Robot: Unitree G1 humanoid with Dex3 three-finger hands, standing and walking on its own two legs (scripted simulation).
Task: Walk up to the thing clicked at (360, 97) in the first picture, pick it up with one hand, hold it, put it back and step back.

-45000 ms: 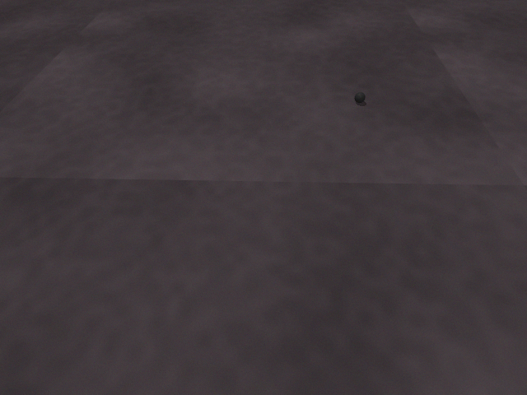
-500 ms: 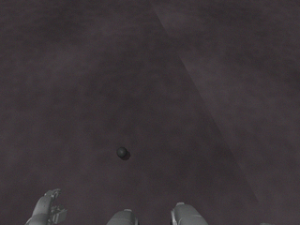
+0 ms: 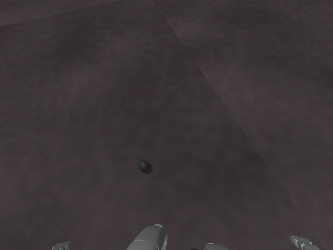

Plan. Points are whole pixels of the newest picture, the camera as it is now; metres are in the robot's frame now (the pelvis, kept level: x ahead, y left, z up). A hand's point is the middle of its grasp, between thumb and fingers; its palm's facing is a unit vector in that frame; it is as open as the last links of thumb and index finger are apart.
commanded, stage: step back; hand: left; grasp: from above
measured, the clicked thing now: (143, 165) +0.63 +0.23 -0.73
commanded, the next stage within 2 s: none
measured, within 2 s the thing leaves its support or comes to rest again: neither
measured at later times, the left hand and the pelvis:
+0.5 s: hand out of the picture -0.06 +0.28 -0.15, palm faces +0.00 -0.93 -0.38, open 7.4 cm; pelvis -0.15 +0.00 +0.00, yaw +0 degrees
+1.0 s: hand out of the picture -0.21 +0.26 -0.15, palm faces +0.07 -0.92 -0.38, open 7.4 cm; pelvis -0.33 -0.01 +0.00, yaw +4 degrees
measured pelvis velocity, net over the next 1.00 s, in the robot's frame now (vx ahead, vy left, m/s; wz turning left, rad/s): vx -0.33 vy -0.01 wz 0.06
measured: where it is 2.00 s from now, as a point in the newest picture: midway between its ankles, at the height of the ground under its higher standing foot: outside the picture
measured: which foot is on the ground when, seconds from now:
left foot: up 0.00-0.16, down 0.18-0.58, up 0.60-0.86, down 0.88-1.00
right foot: down 0.00-0.20, up 0.22-0.54, down 0.56-0.90, up 0.92-1.00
